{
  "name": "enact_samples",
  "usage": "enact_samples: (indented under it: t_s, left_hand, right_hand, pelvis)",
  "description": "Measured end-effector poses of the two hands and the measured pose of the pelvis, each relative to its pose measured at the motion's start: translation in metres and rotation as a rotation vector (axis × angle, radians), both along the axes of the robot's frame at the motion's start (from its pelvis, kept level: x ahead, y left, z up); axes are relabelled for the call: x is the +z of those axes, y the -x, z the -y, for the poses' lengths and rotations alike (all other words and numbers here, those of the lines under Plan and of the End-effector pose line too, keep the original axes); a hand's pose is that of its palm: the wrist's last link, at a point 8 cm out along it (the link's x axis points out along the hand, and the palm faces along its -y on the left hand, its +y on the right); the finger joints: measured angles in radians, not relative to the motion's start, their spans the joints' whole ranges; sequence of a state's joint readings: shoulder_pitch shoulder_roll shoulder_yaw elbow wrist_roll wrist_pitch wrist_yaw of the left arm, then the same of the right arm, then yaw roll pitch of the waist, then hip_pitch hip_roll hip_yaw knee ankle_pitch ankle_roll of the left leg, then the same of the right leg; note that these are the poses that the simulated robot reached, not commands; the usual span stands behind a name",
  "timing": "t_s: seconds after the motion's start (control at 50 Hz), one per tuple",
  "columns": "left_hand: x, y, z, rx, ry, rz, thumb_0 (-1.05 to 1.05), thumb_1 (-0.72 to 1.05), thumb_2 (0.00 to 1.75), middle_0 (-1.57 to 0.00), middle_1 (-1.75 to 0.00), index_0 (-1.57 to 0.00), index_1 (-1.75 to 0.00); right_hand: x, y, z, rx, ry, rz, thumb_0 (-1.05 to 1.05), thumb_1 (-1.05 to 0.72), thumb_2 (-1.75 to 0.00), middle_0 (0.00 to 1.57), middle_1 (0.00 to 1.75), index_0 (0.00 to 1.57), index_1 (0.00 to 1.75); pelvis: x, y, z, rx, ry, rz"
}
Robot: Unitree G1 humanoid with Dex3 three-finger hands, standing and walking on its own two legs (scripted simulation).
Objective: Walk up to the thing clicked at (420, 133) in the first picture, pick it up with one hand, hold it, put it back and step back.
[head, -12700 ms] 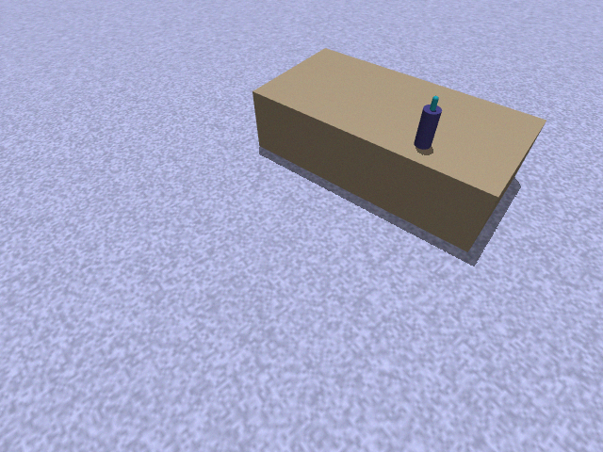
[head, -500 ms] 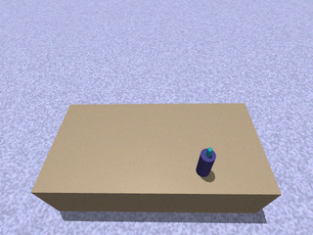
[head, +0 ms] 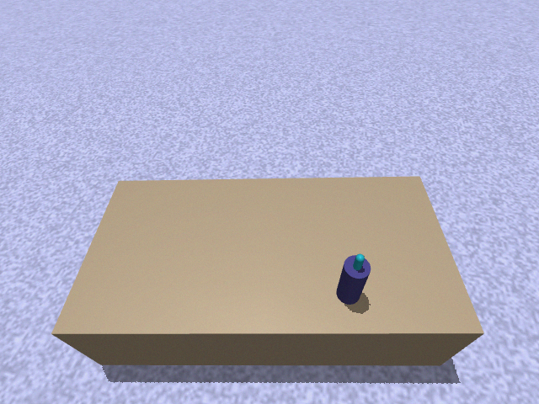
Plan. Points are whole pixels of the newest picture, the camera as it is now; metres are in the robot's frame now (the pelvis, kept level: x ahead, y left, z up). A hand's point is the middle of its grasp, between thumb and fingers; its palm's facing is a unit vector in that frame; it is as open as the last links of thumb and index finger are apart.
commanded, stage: go down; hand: right
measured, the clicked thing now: (353, 276) +0.49 -0.18 -0.35
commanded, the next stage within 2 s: none
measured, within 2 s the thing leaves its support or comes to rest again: neither
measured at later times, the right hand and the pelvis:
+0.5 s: hand out of the picture +0.15 -0.27 -0.14, palm faces +0.04 +0.94 -0.34, open 13.0 cm; pelvis -0.01 +0.00 -0.02, yaw -2 degrees
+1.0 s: hand out of the picture +0.15 -0.28 -0.14, palm faces +0.05 +0.95 -0.32, open 16.0 cm; pelvis +0.02 +0.01 -0.05, yaw -3 degrees
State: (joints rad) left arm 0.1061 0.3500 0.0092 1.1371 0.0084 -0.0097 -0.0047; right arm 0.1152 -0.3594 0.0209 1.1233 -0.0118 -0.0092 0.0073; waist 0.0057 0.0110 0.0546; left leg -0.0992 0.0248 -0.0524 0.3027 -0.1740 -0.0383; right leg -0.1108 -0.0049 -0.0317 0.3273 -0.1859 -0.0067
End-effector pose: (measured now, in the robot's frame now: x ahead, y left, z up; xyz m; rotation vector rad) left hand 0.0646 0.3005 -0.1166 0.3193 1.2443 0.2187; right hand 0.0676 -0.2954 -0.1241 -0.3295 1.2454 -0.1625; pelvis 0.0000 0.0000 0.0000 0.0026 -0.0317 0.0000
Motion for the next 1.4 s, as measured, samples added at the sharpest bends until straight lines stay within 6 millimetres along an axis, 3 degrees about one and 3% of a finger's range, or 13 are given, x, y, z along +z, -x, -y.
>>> enact_samples:
  t_s: [0.14,0.3,0.4,0.5,0.64,0.8,1.02,1.4]
  left_hand:
    - [0.000,-0.002,0.001,0.005,0.002,0.018,0.00,0.90,0.91,-0.20,-0.31,-0.20,-0.31]
    - [-0.007,-0.019,0.025,-0.024,0.044,0.161,0.00,0.94,0.95,-0.18,-0.28,-0.17,-0.29]
    - [-0.005,-0.026,0.038,-0.022,0.068,0.217,0.00,0.91,0.95,-0.18,-0.26,-0.16,-0.28]
    - [-0.001,-0.046,0.046,-0.030,0.082,0.302,0.01,0.88,0.93,-0.18,-0.26,-0.16,-0.28]
    - [0.000,-0.077,0.048,-0.087,0.056,0.373,0.01,0.84,0.91,-0.18,-0.25,-0.16,-0.27]
    - [-0.010,-0.093,0.047,-0.123,0.016,0.390,0.01,0.83,0.90,-0.18,-0.25,-0.16,-0.27]
    - [-0.012,-0.100,0.050,-0.084,0.008,0.450,0.01,0.83,0.90,-0.17,-0.25,-0.16,-0.27]
    - [-0.014,-0.100,0.054,-0.100,-0.014,0.521,0.01,0.84,0.89,-0.16,-0.25,-0.16,-0.26]
  right_hand:
    - [0.001,-0.001,0.000,-0.015,-0.001,0.014,0.00,-0.89,-0.89,0.19,0.29,0.19,0.29]
    - [-0.001,-0.060,-0.002,-0.040,-0.024,0.174,0.00,-0.63,-0.61,0.12,0.14,0.12,0.14]
    - [0.011,-0.075,0.011,-0.026,0.009,0.202,0.00,-0.44,-0.38,0.11,0.07,0.10,0.07]
    - [0.019,-0.067,0.020,-0.047,0.005,0.165,0.00,-0.26,-0.23,0.12,0.04,0.10,0.04]
    - [0.010,-0.047,0.019,-0.048,-0.043,0.100,0.00,0.01,-0.14,0.11,0.04,0.09,0.04]
    - [0.005,-0.056,0.024,-0.050,-0.005,0.181,0.00,0.20,-0.09,0.10,0.04,0.09,0.04]
    - [0.016,-0.068,0.029,-0.046,-0.016,0.201,-0.01,0.22,-0.06,0.11,0.03,0.10,0.03]
    - [0.020,-0.054,0.033,-0.057,-0.014,0.230,-0.01,0.19,-0.06,0.11,0.03,0.10,0.03]
  pelvis:
    - [-0.001,0.000,0.000,-0.003,0.000,-0.010]
    - [-0.013,0.015,-0.005,-0.027,-0.005,-0.100]
    - [-0.016,0.011,-0.007,-0.025,-0.012,-0.111]
    - [-0.018,0.006,-0.005,-0.029,-0.020,-0.115]
    - [-0.025,0.003,-0.004,-0.043,-0.024,-0.145]
    - [-0.040,-0.005,-0.006,-0.056,-0.032,-0.189]
    - [-0.049,-0.017,-0.006,-0.061,-0.047,-0.206]
    - [-0.062,-0.008,-0.005,-0.068,-0.061,-0.229]
